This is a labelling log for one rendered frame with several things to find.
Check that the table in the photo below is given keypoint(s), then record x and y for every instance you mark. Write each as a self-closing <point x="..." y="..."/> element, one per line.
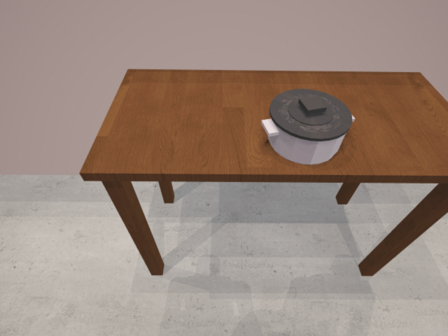
<point x="205" y="126"/>

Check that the knob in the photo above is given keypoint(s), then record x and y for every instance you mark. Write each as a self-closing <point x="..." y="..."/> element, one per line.
<point x="312" y="105"/>

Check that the lid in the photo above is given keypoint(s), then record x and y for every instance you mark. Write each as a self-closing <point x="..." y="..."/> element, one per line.
<point x="289" y="116"/>

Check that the pot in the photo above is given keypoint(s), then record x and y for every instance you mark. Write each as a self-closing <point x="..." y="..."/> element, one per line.
<point x="299" y="150"/>

